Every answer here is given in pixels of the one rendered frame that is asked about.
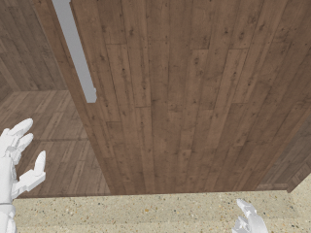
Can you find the wardrobe door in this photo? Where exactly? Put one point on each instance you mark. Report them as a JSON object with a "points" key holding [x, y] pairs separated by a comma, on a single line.
{"points": [[192, 96], [293, 157]]}

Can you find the left robot forearm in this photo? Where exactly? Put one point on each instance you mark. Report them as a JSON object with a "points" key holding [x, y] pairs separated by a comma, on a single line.
{"points": [[7, 223]]}

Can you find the left robot hand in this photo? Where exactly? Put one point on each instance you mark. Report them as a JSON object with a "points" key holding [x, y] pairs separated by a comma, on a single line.
{"points": [[11, 145]]}

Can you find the handle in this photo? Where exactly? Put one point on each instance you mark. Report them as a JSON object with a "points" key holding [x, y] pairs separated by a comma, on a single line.
{"points": [[71, 35]]}

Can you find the right robot hand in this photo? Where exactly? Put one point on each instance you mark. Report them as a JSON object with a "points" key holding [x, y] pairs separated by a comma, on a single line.
{"points": [[252, 223]]}

